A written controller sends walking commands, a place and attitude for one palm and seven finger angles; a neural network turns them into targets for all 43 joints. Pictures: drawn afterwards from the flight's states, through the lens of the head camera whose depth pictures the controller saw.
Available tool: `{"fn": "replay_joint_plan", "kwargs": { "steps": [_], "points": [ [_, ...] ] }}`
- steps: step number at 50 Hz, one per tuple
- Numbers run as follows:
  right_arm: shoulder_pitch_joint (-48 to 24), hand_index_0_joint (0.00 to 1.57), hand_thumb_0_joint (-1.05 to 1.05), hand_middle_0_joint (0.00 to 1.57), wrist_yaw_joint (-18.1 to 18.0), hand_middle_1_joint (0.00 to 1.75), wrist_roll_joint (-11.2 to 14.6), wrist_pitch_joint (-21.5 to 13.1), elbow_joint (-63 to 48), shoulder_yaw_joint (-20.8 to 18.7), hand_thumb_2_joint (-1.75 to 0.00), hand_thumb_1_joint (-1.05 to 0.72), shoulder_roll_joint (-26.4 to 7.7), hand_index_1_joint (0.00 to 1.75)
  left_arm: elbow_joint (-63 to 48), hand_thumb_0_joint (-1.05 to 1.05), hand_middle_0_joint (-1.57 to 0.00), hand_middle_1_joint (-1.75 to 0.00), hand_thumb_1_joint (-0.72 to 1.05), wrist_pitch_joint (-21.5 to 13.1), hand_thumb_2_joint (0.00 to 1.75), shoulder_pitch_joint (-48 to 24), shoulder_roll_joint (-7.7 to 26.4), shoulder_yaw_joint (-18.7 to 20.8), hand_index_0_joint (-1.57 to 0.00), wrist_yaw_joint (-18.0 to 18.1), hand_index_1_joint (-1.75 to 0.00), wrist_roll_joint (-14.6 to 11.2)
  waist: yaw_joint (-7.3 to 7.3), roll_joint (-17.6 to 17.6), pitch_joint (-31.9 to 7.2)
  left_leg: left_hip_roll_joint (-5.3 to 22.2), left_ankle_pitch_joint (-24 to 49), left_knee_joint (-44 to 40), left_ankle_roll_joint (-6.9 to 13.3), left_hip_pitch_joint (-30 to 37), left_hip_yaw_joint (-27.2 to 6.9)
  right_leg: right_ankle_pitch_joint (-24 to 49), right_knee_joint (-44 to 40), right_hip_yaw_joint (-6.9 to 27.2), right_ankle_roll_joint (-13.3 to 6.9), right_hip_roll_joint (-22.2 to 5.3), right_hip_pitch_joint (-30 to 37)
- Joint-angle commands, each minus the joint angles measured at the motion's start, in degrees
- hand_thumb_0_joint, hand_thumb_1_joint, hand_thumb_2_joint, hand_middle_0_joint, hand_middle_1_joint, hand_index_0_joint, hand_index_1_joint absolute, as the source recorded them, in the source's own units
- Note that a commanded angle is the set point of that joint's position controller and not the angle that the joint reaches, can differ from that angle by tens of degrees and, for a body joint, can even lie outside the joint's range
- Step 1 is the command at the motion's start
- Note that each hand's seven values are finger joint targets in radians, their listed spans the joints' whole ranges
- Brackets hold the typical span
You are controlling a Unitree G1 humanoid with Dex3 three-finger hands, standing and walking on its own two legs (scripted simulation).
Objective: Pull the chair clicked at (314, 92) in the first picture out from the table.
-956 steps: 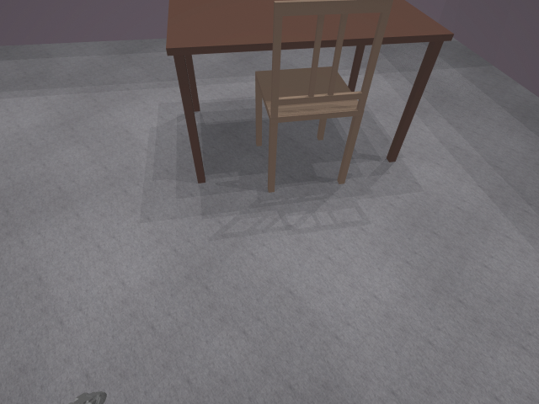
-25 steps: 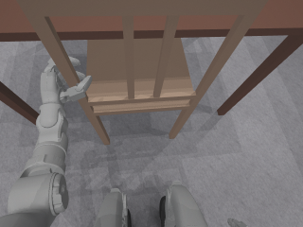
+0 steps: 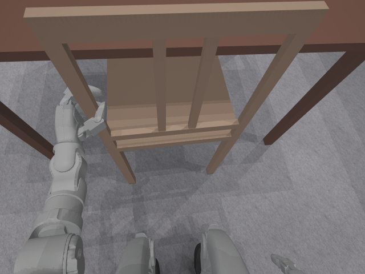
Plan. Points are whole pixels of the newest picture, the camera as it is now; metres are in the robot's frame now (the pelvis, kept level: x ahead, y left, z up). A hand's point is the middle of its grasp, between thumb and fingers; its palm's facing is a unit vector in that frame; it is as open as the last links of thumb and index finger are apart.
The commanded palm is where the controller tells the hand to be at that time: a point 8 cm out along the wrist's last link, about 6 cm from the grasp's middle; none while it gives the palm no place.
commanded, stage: hook a spindle and tug to test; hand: left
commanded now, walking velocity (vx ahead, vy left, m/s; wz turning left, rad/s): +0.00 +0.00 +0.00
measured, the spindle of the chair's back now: (160, 95) +0.48 +0.04 +0.04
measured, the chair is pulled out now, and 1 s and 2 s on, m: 0.01 0.08 0.13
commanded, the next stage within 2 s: step backward, pulling the chair out in 0.22 s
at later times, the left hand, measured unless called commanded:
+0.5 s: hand (100, 129) +0.41 +0.16 +0.03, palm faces +0.15 -0.98 -0.13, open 5.9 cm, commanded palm +0.38 +0.21 +0.02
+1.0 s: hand (113, 156) +0.35 +0.13 +0.03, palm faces +0.05 -0.99 -0.15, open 5.6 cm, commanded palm +0.34 +0.18 +0.03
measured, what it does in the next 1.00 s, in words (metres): rises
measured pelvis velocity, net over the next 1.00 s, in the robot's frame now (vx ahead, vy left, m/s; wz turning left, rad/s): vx -0.02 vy -0.01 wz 0.00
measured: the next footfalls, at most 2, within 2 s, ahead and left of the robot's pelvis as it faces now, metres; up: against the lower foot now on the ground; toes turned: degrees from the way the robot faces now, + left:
none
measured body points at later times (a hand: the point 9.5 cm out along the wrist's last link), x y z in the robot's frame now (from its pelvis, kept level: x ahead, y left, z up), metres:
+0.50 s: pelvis +0.01 +0.00 +0.06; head +0.13 +0.00 +0.50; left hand +0.39 +0.21 +0.04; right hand +0.10 -0.25 -0.07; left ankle -0.01 +0.09 -0.63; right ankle +0.04 -0.13 -0.63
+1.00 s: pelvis -0.02 -0.01 +0.10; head +0.07 -0.01 +0.54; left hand +0.34 +0.18 +0.05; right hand +0.04 -0.27 -0.03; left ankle +0.00 +0.09 -0.63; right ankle +0.04 -0.13 -0.63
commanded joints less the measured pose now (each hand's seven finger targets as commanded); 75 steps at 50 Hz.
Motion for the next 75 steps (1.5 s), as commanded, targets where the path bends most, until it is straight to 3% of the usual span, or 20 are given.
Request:
{"fn": "replay_joint_plan", "kwargs": {
  "steps": [1, 8, 9, 16, 17, 19, 20, 22, 24, 25, 29, 32, 39, 47, 56, 58, 62, 67, 71, 75],
  "points": [
    [6.18, 0.20, 0.00, 0.20, -0.40, 0.30, 0.20, -1.88, -4.30, -3.64, -0.90, -0.90, -9.01, 0.30, -14.89, 0.00, -0.50, -1.45, 0.90, -4.96, 0.90, -12.01, 6.79, -1.31, -0.50, -0.75, -1.45, 0.35, 0.53, 4.31, -28.60, -0.45, 32.94, -9.22, -3.19, 19.55, -4.44, 20.70, -5.10, 1.12, -1.74, 2.43, 17.88],
    [4.98, 0.20, 0.00, 0.20, -0.58, 0.30, 0.27, -2.76, -4.36, -3.67, -0.90, -0.90, -8.69, 0.30, -17.92, 0.00, -0.50, -1.45, 0.90, -5.29, 0.90, -9.18, 5.40, -2.91, -0.50, 0.05, -1.45, 0.61, 0.74, 2.90, -27.03, -0.59, 30.97, -9.48, -3.07, 18.61, -4.18, 20.35, -5.18, 1.21, -1.78, 2.33, 18.75],
    [4.89, 0.20, 0.00, 0.20, -0.79, 0.30, 0.25, -2.86, -4.36, -3.70, -0.90, -0.90, -8.91, 0.30, -18.11, 0.00, -0.50, -1.45, 0.90, -5.45, 0.90, -9.21, 7.13, -1.28, -0.50, 0.35, -1.45, 0.63, 1.06, 2.80, -27.20, -0.77, 30.42, -9.14, -2.81, 17.67, -3.92, 20.57, -5.03, 1.53, -1.82, 2.25, 19.17],
    [4.04, 0.20, 0.00, 0.20, -1.51, 0.30, 0.18, -3.63, -3.62, -3.46, -0.90, -0.90, -8.77, 0.30, -17.84, 0.00, -0.50, -1.45, 0.90, -5.96, 0.90, -16.91, 5.89, -3.56, -0.50, 0.22, -1.45, 1.37, -0.25, 5.08, -27.22, -1.08, 27.16, -8.85, -2.95, 18.14, -4.26, 18.02, -4.78, 1.67, -1.81, 1.91, 16.82],
    [6.29, 0.20, 0.00, 0.20, -3.29, 0.30, 3.36, 0.82, -8.01, -3.92, -0.90, -0.90, -8.11, 0.30, -27.42, 0.00, -0.50, -1.45, 0.90, 0.82, 0.90, -21.76, 22.32, -0.07, -0.50, 5.27, -1.45, 6.25, 3.48, 7.80, -38.70, -0.35, 24.07, -20.79, -1.60, 34.22, -2.61, 19.55, -16.91, 7.68, -2.67, -2.16, 40.13],
    [5.28, 0.20, 0.00, 0.20, -6.23, 0.30, 4.43, 2.29, -9.71, -3.47, -0.90, -0.90, -6.80, 0.30, -27.95, 0.00, -0.50, -1.45, 0.90, 7.93, 0.90, -18.29, 16.30, -3.47, -0.50, 8.33, -1.45, 5.77, 1.94, 8.29, -34.95, -0.40, 27.88, -25.01, -1.37, 37.49, -3.11, 30.55, -19.85, 6.43, -2.35, -1.93, 42.70],
    [3.23, 0.20, 0.00, 0.20, -6.92, 0.30, 4.68, 2.96, -8.94, -2.82, -0.90, -0.90, -6.55, 0.30, -21.59, 0.00, -0.50, -1.45, 0.90, 11.12, 0.90, -12.94, 12.86, -5.74, -0.50, 8.76, -1.45, 5.75, 2.05, 8.33, -27.04, 0.86, 23.17, -29.15, -1.71, 34.12, -4.95, 24.27, -21.32, 5.39, -2.13, -2.28, 40.33],
    [4.34, 0.20, 0.00, 0.20, -8.22, 0.30, 4.91, 3.53, -6.64, -2.36, -0.90, -0.90, -6.84, 0.30, -13.62, 0.00, -0.50, -1.45, 0.90, 14.79, 0.90, -9.07, 9.18, -8.14, -0.50, 10.29, -1.45, 5.97, 1.38, 0.04, -20.79, 2.10, 23.53, -30.92, -0.49, 32.95, -4.88, 28.33, -24.22, 5.52, -1.32, -2.69, 43.81],
    [4.99, 0.20, 0.00, 0.20, -8.94, 0.30, 4.67, 3.62, -4.73, -2.32, -0.90, -0.90, -7.78, 0.30, -7.87, 0.00, -0.50, -1.45, 0.90, 15.83, 0.90, -12.66, 10.05, -8.34, -0.50, 11.29, -1.45, 6.41, 0.81, -2.22, -17.88, 2.79, 27.46, -33.12, -0.95, 34.24, -4.54, 34.62, -27.05, 5.73, -0.87, -4.31, 46.70],
    [4.92, 0.20, 0.00, 0.20, -9.19, 0.30, 4.61, 3.51, -3.79, -2.26, -0.90, -0.90, -8.06, 0.30, -5.46, 0.00, -0.50, -1.45, 0.90, 15.61, 0.90, -14.78, 10.79, -8.10, -0.50, 11.50, -1.45, 6.63, 0.82, 0.35, -15.53, 3.81, 29.78, -34.99, -1.14, 35.87, -5.12, 34.64, -28.07, 5.40, -0.77, -4.66, 46.16],
    [6.48, 0.20, 0.00, 0.20, -9.49, 0.30, 4.27, 2.84, -0.82, -2.72, -0.90, -0.90, -8.45, 0.30, 0.68, 0.00, -0.50, -1.45, 0.90, 14.46, 0.90, -18.25, 10.10, -9.65, -0.50, 11.06, -1.45, 7.18, 1.56, 5.25, -15.81, 5.48, 45.77, -36.36, -1.87, 44.03, -5.28, 44.73, -31.26, 6.24, -0.61, -5.42, 48.13],
    [6.58, 0.20, 0.00, 0.20, -9.57, 0.30, 4.32, 2.29, 0.29, -2.95, -0.90, -0.90, -8.37, 0.30, 2.37, 0.00, -0.50, -1.45, 0.90, 14.31, 0.90, -17.36, 7.50, -11.66, -0.50, 10.06, -1.45, 6.96, 1.99, 7.66, -16.14, 7.02, 54.25, -37.46, -2.45, 48.95, -6.70, 43.06, -32.36, 6.05, -0.80, -4.90, 47.59],
    [4.08, 0.20, 0.00, 0.20, -9.35, 0.30, 3.95, 1.51, -0.02, -3.59, -0.90, -0.90, -8.50, 0.30, 0.31, 0.00, -0.50, -1.45, 0.90, 13.57, 0.90, -12.42, 6.60, -11.86, -0.50, 9.17, -1.45, 6.68, 2.89, 7.77, -15.93, 9.03, 55.83, -40.62, -2.57, 51.89, -7.94, 37.35, -33.58, 5.63, -0.89, -3.35, 48.90],
    [1.87, 0.20, 0.00, 0.20, -9.87, 0.30, 4.69, 0.38, 0.41, -3.24, -0.90, -0.90, -8.39, 0.30, -0.78, 0.00, -0.50, -1.45, 0.90, 13.16, 0.90, -12.52, 7.75, -11.96, -0.50, 9.89, -1.45, 5.89, 3.29, 3.15, -14.18, 7.38, 35.86, -41.98, -2.19, 45.71, -5.90, 34.20, -35.82, 7.66, -1.73, -5.74, 51.77],
    [1.78, 0.20, 0.00, 0.20, -9.98, 0.30, 5.40, -3.25, 3.42, -2.69, -0.90, -0.90, -8.60, 0.30, 2.89, 0.00, -0.50, -1.45, 0.90, 11.86, 0.90, -15.86, 8.56, -12.83, -0.50, 11.25, -1.45, 5.66, 3.24, -1.85, -9.56, 2.82, 15.74, -39.72, -1.82, 45.38, -4.86, 12.46, -44.82, 12.22, -2.66, -9.81, 45.66],
    [1.70, 0.20, 0.00, 0.20, -9.96, 0.30, 5.49, -4.27, 3.86, -2.52, -0.90, -0.90, -8.83, 0.30, 3.69, 0.00, -0.50, -1.45, 0.90, 11.55, 0.90, -16.04, 7.92, -13.32, -0.50, 11.45, -1.45, 5.69, 3.29, -3.20, -8.85, 2.65, 13.88, -40.12, -1.74, 45.54, -5.31, 9.75, -45.80, 12.01, -2.74, -10.10, 44.77],
    [1.09, 0.20, 0.00, 0.20, -10.21, 0.30, 5.44, -5.64, 3.98, -2.10, -0.90, -0.90, -9.15, 0.30, 3.03, 0.00, -0.50, -1.45, 0.90, 11.06, 0.90, -16.35, 7.14, -14.14, -0.50, 11.66, -1.45, 5.83, 3.77, -0.70, -8.66, 4.58, 14.62, -43.71, -1.05, 44.68, -6.95, 8.59, -42.29, 9.15, -1.55, -7.40, 44.79],
    [-0.31, 0.20, 0.00, 0.20, -10.44, 0.30, 5.27, -5.98, 3.17, -1.70, -0.90, -0.90, -9.13, 0.30, 1.71, 0.00, -0.50, -1.45, 0.90, 11.39, 0.90, -16.75, 6.01, -14.65, -0.50, 11.59, -1.45, 5.75, 4.66, 5.75, -8.58, 8.85, 20.50, -46.90, 0.38, 40.06, -10.23, 12.97, -30.79, 6.50, -1.00, -3.75, 47.28],
    [-0.21, 0.20, 0.00, 0.20, -10.46, 0.30, 5.08, -5.93, 3.12, -1.88, -0.90, -0.90, -8.82, 0.30, 1.52, 0.00, -0.50, -1.45, 0.90, 11.86, 0.90, -17.22, 6.57, -14.13, -0.50, 11.38, -1.45, 5.78, 4.80, 2.98, -7.74, 8.66, 19.55, -44.53, 0.19, 36.81, -9.68, 13.50, -29.75, 8.24, -1.83, -4.64, 48.78],
    [2.12, 0.20, 0.00, 0.20, -10.30, 0.30, 5.07, -6.34, 3.91, -2.43, -0.90, -0.90, -8.90, 0.30, 3.96, 0.00, -0.50, -1.45, 0.90, 11.54, 0.90, -15.64, 8.84, -12.68, -0.50, 11.73, -1.45, 6.06, 4.04, -5.10, -7.11, 2.27, 9.74, -36.00, -2.12, 39.53, -6.81, 7.95, -41.75, 16.16, -4.92, -10.98, 43.96]
  ]
}}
